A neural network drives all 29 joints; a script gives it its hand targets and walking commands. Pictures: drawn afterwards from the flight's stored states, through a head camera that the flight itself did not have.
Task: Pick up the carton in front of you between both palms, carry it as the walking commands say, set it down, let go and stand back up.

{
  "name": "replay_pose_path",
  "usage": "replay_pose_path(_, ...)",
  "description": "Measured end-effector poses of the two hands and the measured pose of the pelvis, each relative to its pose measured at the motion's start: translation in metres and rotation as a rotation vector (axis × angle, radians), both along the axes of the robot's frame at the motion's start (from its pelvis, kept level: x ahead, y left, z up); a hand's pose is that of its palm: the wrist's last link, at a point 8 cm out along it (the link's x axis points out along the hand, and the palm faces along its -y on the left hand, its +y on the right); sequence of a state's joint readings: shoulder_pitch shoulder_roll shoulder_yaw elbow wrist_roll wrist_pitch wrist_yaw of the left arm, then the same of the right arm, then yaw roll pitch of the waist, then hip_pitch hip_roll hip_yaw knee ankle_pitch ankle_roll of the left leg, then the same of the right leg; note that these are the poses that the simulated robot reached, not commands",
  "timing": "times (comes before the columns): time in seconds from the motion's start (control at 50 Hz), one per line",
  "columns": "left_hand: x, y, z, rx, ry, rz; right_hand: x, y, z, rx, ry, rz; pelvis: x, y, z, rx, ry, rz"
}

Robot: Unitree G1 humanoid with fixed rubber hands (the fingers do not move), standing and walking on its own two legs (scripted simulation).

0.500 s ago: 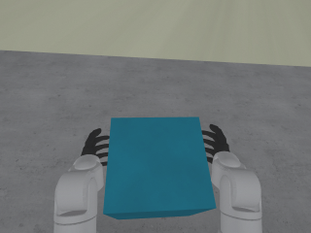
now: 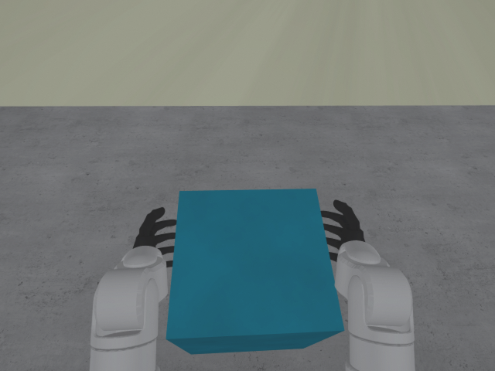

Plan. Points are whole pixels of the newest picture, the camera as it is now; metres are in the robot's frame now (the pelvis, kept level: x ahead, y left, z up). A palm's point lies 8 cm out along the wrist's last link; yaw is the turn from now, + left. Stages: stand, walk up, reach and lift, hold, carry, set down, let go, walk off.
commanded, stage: carry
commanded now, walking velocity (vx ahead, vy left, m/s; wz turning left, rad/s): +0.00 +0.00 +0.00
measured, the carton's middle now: (248, 278) +0.29 +0.00 +0.00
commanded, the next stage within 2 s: hold in 1.66 s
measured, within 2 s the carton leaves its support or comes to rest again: neither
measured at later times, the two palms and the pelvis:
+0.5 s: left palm (148, 307) +0.21 +0.14 +0.06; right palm (358, 297) +0.22 -0.15 +0.07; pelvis -0.05 -0.01 -0.01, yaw +0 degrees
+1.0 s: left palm (153, 320) +0.21 +0.14 +0.02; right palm (356, 312) +0.22 -0.16 +0.03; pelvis -0.08 -0.01 -0.01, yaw +0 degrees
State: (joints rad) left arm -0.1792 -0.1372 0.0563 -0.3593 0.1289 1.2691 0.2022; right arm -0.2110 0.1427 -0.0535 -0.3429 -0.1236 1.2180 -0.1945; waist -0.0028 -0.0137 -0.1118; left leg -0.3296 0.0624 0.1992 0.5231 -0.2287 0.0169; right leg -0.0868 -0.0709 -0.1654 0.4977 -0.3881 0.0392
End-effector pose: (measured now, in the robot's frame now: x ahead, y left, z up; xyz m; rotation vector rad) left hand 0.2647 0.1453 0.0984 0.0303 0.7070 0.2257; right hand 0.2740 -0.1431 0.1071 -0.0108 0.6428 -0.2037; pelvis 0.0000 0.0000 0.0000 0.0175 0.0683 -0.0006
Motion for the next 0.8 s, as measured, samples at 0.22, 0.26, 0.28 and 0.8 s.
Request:
replay_pose_path(0.22, -0.023, -0.009, -0.016, 0.017, 0.048, -0.015, -0.024, -0.009, -0.020, 0.005, 0.046, -0.001, -0.019, -0.006, -0.007, 0.001, -0.022, -0.004)
replay_pose_path(0.26, -0.029, -0.009, -0.022, 0.018, 0.070, -0.022, -0.031, -0.010, -0.026, -0.001, 0.067, 0.001, -0.023, -0.006, -0.007, 0.000, -0.028, -0.005)
replay_pose_path(0.28, -0.033, -0.009, -0.025, 0.018, 0.078, -0.026, -0.035, -0.010, -0.029, -0.004, 0.074, 0.003, -0.025, -0.006, -0.007, 0.000, -0.032, -0.005)
replay_pose_path(0.8, -0.065, -0.007, -0.072, 0.012, 0.045, -0.107, -0.069, -0.015, -0.071, -0.035, 0.048, 0.070, -0.075, -0.007, -0.004, -0.019, -0.060, -0.001)
